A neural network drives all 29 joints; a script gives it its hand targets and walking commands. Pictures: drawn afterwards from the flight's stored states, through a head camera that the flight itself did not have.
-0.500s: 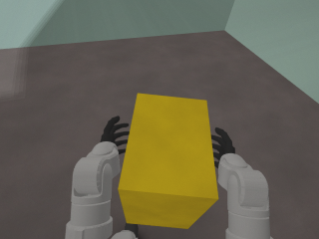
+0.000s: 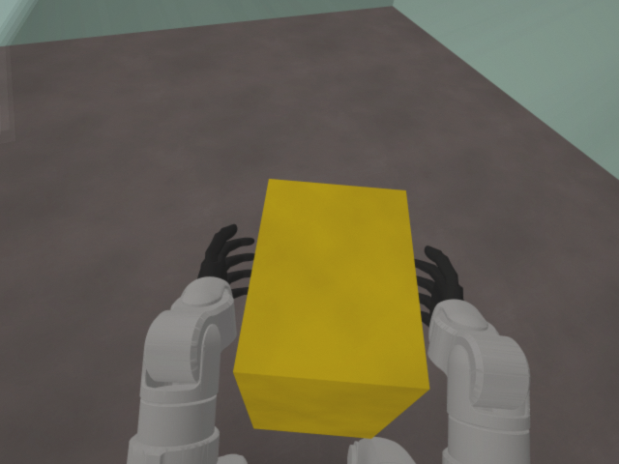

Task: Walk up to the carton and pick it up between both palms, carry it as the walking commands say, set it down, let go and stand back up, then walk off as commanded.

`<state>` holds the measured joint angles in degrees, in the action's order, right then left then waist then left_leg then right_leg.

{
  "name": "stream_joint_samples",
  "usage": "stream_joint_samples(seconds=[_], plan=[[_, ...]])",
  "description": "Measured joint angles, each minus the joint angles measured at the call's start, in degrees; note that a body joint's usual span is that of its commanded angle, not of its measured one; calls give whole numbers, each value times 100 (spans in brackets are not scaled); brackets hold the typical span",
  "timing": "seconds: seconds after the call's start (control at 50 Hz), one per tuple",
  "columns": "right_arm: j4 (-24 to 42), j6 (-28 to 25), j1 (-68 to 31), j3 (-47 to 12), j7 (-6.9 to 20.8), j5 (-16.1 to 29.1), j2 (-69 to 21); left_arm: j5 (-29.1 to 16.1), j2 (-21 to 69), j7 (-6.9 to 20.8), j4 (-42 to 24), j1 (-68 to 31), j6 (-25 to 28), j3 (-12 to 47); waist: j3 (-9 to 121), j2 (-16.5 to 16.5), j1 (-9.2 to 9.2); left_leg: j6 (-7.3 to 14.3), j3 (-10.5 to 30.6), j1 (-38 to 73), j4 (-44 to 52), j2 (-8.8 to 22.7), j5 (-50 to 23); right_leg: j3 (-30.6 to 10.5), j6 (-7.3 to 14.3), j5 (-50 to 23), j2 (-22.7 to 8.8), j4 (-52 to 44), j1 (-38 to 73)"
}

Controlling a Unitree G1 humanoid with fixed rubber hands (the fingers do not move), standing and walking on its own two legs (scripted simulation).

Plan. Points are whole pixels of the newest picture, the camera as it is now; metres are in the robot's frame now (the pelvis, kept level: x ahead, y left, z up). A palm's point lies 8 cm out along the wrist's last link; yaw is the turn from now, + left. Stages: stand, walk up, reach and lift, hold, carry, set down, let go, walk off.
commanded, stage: carry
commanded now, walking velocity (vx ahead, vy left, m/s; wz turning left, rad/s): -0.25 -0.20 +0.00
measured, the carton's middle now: (324, 318) +0.30 +0.00 -0.01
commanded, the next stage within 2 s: none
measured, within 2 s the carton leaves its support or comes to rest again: neither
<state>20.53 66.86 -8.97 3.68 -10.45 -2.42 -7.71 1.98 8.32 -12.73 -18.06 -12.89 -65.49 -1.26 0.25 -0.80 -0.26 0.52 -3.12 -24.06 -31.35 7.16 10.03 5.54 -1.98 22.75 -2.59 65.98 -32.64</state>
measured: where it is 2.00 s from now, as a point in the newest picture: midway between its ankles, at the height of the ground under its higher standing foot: outside the picture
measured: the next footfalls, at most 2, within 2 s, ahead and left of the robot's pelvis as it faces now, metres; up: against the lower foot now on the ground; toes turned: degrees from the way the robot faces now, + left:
right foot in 0.16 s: -0.03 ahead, -0.18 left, +0.00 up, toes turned -7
left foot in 0.56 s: -0.27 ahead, +0.01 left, +0.00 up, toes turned +10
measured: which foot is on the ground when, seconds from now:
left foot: down 0.00-0.14, up 0.16-0.54, down 0.56-1.00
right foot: up 0.00-0.14, down 0.16-1.00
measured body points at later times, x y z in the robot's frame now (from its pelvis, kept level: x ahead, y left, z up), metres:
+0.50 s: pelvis -0.19 -0.10 +0.00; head -0.21 -0.11 +0.44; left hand +0.10 +0.02 +0.10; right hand +0.08 -0.25 +0.08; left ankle -0.29 +0.02 -0.71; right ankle -0.07 -0.18 -0.74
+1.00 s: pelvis -0.24 -0.10 -0.01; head -0.28 -0.10 +0.43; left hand +0.02 +0.05 +0.06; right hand +0.03 -0.22 +0.06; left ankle -0.31 +0.00 -0.74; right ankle -0.07 -0.18 -0.73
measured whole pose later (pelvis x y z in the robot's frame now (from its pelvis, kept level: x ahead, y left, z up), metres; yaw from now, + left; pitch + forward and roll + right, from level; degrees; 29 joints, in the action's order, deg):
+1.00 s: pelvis -0.24 -0.10 -0.01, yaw +4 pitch -3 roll +0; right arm 15.7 70.4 -7.0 2.2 -11.5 -2.2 -7.5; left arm 2.7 7.6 -11.5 -14.5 -7.7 -67.5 -0.6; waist 3.2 -1.5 -0.2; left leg 0.7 -6.5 -7.5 -35.8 2.0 26.9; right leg 10.9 -1.6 3.8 -2.6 26.6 -23.5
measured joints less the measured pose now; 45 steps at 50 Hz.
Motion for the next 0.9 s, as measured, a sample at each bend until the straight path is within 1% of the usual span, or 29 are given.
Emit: stream_joint_samples(seconds=[0.04,0.08,0.14,0.16,0.18,0.2,0.22,0.26,0.3,0.34,0.4,0.46,0.5,0.54,0.56,0.58,0.62,0.64,0.68,0.76,0.84,0.9], plan=[[88,-69,-68,0,0,-4,-10,-1,-1,0,-131,2,99,0,61,0,-43,-65,-3,-259,164,55,-295,-28,0,76,-1,-501,136],[111,-97,-74,0,3,-4,-12,-5,0,0,-165,4,128,0,110,2,-62,-142,-7,-476,243,103,-530,-31,0,124,9,-1220,375],[142,-84,-57,-1,2,-4,-13,-25,-1,1,-173,4,120,0,200,4,-67,-247,-15,-823,145,138,-761,-40,12,-43,35,-2730,900],[148,-93,-53,-3,3,-4,-9,-30,1,2,-175,9,133,2,179,39,-62,-251,-8,-979,-107,170,-525,-30,77,-446,48,-3053,974],[123,-106,-3,-7,4,8,-2,-31,2,2,-147,40,134,16,43,114,-34,-252,-7,-1037,-539,196,349,-12,159,-632,86,-2966,970],[93,-97,114,-34,4,21,9,-33,-11,3,-103,99,89,51,-14,122,5,-252,-14,-1150,-1169,141,1119,-5,237,-701,74,-2930,972],[66,-65,236,-75,4,22,21,-33,-23,5,-60,164,19,84,-6,93,52,-252,-19,-1286,-1850,26,1539,-10,297,-750,21,-2969,971],[39,17,342,-134,-7,21,30,-31,-34,14,-33,241,-97,97,51,86,120,-252,-11,-1408,-2953,-178,1597,-6,333,-878,-76,-3164,963],[83,32,324,-140,-33,19,33,-30,-33,34,-36,242,-67,98,81,94,129,-252,-9,-1184,-3442,-270,1366,5,334,-1082,-101,-3367,959],[154,26,290,-139,-82,19,33,-31,-33,77,-36,242,33,99,134,100,182,-252,-6,-700,-3359,-332,1333,46,376,-1307,-96,-3474,958],[181,25,280,-140,-116,21,31,-27,-36,110,-24,242,85,98,305,102,260,-252,-4,135,-2774,-414,1625,200,494,-1413,-94,-3547,949],[98,48,251,-139,-120,21,31,26,-38,119,14,242,48,97,450,99,260,-252,-8,873,-1901,-530,1954,350,529,-1614,-93,-3750,931],[8,86,221,-139,-120,21,31,78,-38,130,52,242,-9,90,471,75,242,-252,-70,1302,-1139,-615,2032,427,529,-1827,-93,-3964,930],[-84,141,199,-139,-119,21,30,106,-39,136,103,245,-79,74,441,37,224,-252,-251,1739,-150,-679,1879,486,496,-2044,-90,-4178,930],[-88,169,198,-139,-119,21,29,108,-40,137,104,245,-109,74,394,37,223,-252,-324,1945,328,-686,1777,537,426,-2117,-76,-4247,927],[-118,183,199,-141,-117,36,27,109,-44,137,105,265,-132,68,322,-19,196,-166,-344,2007,566,-703,1460,545,323,-2124,-79,-4287,935],[-230,269,212,-171,-118,59,22,107,-64,138,106,429,-187,68,308,-80,162,-85,-348,1949,601,-695,1093,539,-11,-1762,-77,-4315,941],[-270,316,214,-189,-118,59,22,99,-72,138,105,505,-203,68,334,-77,146,-65,-345,1910,566,-672,1088,540,-95,-1504,-52,-4315,942],[-278,343,212,-197,-119,58,22,91,-74,138,97,535,-207,68,351,-75,102,-28,-341,1822,438,-611,1055,539,-110,-1271,-6,-4298,942],[-250,320,208,-200,-118,58,21,85,-73,136,61,535,-189,68,356,-74,14,15,-340,1721,31,-567,1196,538,-110,-1388,-1,-4161,943],[-363,324,208,-198,-109,42,22,103,-75,127,147,534,-222,68,424,-74,4,15,-340,1720,-323,-516,1477,538,-100,-1394,-1,-3861,930],[-543,325,208,-167,-93,25,22,122,-76,128,332,534,-223,68,472,-73,4,15,-340,1715,-442,-506,1695,538,-36,-1523,-1,-3803,925]])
